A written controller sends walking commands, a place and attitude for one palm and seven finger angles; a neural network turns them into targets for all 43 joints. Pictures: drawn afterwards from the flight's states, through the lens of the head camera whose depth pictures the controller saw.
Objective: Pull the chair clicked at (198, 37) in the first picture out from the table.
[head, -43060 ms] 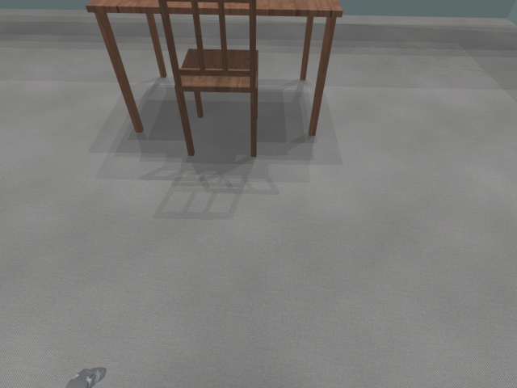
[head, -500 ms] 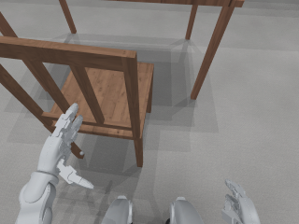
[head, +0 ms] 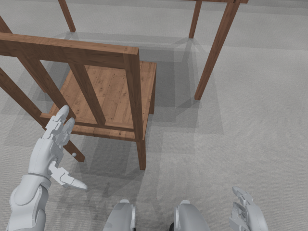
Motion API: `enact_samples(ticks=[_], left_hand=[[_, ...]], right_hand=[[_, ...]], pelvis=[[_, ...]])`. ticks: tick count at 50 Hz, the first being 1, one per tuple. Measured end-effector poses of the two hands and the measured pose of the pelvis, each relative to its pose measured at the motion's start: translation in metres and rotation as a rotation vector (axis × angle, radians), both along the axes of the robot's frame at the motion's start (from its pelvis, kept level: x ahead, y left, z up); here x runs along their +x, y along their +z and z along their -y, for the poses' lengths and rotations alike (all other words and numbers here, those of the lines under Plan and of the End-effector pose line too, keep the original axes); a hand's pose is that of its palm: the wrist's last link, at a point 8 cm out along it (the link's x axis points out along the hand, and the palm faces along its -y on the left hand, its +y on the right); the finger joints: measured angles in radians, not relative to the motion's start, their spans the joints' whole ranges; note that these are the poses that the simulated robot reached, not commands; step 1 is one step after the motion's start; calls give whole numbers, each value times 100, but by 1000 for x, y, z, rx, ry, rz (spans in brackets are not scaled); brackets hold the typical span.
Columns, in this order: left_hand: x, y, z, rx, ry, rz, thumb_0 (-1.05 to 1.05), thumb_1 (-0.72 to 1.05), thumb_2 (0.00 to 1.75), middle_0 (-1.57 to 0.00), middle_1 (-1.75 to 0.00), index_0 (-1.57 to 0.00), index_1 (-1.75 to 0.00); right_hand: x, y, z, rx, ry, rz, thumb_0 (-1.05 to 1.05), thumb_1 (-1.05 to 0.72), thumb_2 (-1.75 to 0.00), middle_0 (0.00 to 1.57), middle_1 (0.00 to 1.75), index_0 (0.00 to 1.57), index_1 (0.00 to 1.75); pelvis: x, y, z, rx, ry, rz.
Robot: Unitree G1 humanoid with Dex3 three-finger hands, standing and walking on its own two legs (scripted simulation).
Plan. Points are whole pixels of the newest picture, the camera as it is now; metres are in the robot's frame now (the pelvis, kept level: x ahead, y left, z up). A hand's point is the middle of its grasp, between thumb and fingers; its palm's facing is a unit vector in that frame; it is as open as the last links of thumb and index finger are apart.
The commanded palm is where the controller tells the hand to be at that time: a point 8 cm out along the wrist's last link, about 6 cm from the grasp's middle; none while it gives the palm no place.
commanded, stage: aim the fingers beside a spindle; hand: left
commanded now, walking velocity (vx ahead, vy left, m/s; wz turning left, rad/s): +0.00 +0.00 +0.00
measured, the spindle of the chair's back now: (54, 94) +0.48 +0.30 +0.02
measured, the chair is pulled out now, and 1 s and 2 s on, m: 0.30 0.30 0.30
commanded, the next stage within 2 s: push the fingers through the gap in 0.34 s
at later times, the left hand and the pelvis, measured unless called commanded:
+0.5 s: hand (75, 150) +0.31 +0.20 +0.03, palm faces -0.14 -0.99 -0.05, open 16.9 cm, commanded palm +0.30 +0.25 +0.03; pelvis +0.00 +0.02 +0.00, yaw +0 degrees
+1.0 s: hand (86, 133) +0.35 +0.18 +0.02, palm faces -0.13 -0.99 -0.06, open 16.9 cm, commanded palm +0.34 +0.24 +0.02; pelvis +0.01 +0.01 +0.00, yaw +0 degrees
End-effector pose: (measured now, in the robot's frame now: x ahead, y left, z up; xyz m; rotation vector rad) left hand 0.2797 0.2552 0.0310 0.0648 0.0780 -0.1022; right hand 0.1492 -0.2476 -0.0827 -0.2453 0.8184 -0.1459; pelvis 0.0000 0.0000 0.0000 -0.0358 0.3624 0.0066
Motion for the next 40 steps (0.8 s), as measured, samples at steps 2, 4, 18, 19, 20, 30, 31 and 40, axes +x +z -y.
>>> enact_samples(ticks=[2,4,18,19,20,30,31,40], left_hand=[[-3,0,0,-5,-11,6,-1,-49,30,-6,-8,-6,-8],[-5,1,3,-11,-27,20,-1,-49,30,-6,-8,-6,-8],[13,-5,1,-15,-33,20,-1,-49,30,-6,-8,-6,-8],[13,-4,1,-14,-33,23,-1,-49,30,-6,-8,-6,-8],[13,-2,1,-14,-34,26,-1,-49,30,-6,-8,-6,-8],[20,-7,6,-18,-41,7,-1,-50,30,-6,-8,-6,-8],[23,-7,8,-19,-43,9,-1,-50,30,-6,-8,-6,-8],[47,-2,16,-5,-42,39,-1,-49,30,-6,-8,-6,-8]], right_hand=[[0,1,-1,-6,5,2,1,-90,-90,21,30,20,30],[1,1,-2,-14,10,6,1,-90,-90,21,30,20,30],[3,-1,-16,-14,16,4,1,-90,-90,21,30,20,30],[3,-1,-17,-11,16,2,1,-90,-90,21,30,20,30],[2,-1,-18,-9,17,-1,1,-90,-90,21,30,20,30],[3,-3,-20,-11,23,-22,1,-90,-90,21,30,20,30],[3,-4,-20,-14,22,-25,1,-90,-90,21,30,20,30],[-1,-8,-13,-10,2,-56,1,-90,-90,21,30,20,30]], pelvis=[[0,0,-2,-3,2,0],[-1,0,-3,-6,5,1],[-4,-4,-12,-12,3,-12],[-4,-3,-13,-12,2,-12],[-3,-3,-14,-12,2,-13],[1,-2,-16,-13,8,-17],[1,-3,-16,-13,8,-19],[3,-3,-12,-6,-1,-29]])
